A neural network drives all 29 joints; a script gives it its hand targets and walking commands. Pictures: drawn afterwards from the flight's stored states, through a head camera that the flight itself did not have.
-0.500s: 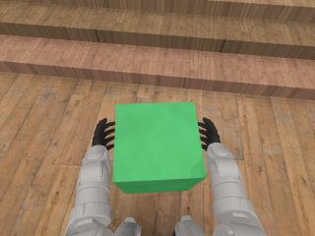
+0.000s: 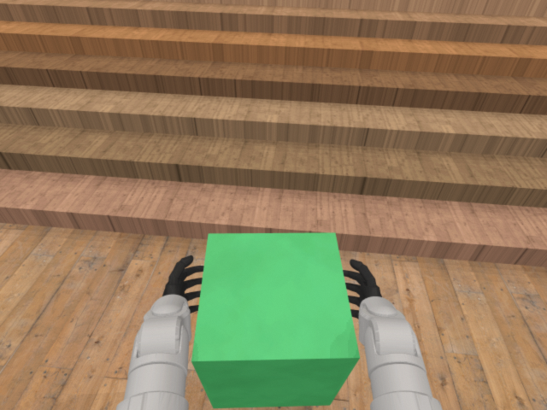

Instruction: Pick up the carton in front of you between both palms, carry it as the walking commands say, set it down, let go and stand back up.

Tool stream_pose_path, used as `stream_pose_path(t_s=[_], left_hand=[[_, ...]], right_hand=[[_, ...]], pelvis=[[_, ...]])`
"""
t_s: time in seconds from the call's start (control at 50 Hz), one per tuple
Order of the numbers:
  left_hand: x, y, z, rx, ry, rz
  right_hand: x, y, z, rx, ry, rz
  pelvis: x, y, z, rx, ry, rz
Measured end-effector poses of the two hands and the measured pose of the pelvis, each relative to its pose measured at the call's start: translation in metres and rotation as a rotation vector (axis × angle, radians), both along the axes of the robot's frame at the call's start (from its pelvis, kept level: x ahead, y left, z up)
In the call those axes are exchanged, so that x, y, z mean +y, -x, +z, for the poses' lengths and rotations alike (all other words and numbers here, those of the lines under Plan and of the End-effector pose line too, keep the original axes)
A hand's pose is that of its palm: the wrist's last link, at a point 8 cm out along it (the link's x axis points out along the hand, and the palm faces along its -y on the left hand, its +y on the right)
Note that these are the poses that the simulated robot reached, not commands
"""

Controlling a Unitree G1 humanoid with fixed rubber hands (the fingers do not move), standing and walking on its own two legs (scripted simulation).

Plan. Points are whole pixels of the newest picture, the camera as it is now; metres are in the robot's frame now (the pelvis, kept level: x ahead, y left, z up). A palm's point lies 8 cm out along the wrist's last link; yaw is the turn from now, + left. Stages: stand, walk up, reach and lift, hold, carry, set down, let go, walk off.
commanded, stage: reach and lift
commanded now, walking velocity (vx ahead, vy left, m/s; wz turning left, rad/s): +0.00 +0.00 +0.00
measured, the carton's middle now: (272, 323) +0.31 +0.00 -0.05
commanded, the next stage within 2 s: hold in 0.92 s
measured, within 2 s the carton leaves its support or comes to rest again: neither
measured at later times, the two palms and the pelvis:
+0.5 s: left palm (176, 299) +0.30 +0.14 +0.04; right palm (371, 300) +0.30 -0.15 +0.03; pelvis +0.00 -0.01 +0.00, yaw +0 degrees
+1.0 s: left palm (173, 295) +0.30 +0.15 +0.05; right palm (372, 298) +0.29 -0.15 +0.05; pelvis +0.01 +0.00 +0.01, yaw +0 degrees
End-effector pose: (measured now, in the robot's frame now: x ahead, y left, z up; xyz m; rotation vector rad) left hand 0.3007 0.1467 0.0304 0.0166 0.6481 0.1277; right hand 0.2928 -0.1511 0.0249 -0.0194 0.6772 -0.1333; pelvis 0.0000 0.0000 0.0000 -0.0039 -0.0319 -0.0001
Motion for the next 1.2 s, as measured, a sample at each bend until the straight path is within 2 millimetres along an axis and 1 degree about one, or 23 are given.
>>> stream_pose_path(t_s=[0.12, 0.24, 0.52, 0.76, 0.94, 1.1, 1.2], left_hand=[[-0.001, 0.005, -0.002, 0.021, 0.001, 0.004], [-0.001, 0.004, 0.001, 0.007, 0.005, 0.012], [-0.003, -0.003, 0.009, 0.005, -0.014, 0.001], [-0.001, -0.003, 0.012, 0.010, -0.024, -0.011], [0.000, -0.002, 0.017, 0.005, -0.023, -0.013], [0.001, 0.006, 0.032, -0.025, -0.025, -0.011], [0.002, 0.012, 0.030, -0.003, -0.021, -0.005]], right_hand=[[-0.001, 0.004, -0.002, 0.021, -0.008, -0.004], [-0.001, 0.002, 0.001, 0.006, -0.014, -0.004], [-0.003, -0.005, 0.009, 0.005, 0.005, 0.012], [-0.001, -0.005, 0.013, 0.009, 0.017, 0.017], [0.000, -0.002, 0.017, 0.005, 0.016, 0.012], [0.001, 0.005, 0.032, -0.026, 0.020, 0.019], [0.002, 0.009, 0.031, -0.003, 0.018, 0.021]], pelvis=[[0.000, 0.008, -0.001, -0.033, -0.001, -0.002], [-0.002, 0.011, -0.001, -0.042, -0.001, -0.001], [-0.005, 0.000, 0.004, -0.050, -0.001, 0.001], [-0.003, -0.009, 0.006, -0.060, 0.000, -0.001], [-0.001, -0.008, 0.006, -0.073, 0.000, -0.004], [-0.001, -0.007, 0.008, -0.096, -0.001, -0.006], [-0.002, -0.002, 0.007, -0.114, -0.001, -0.006]])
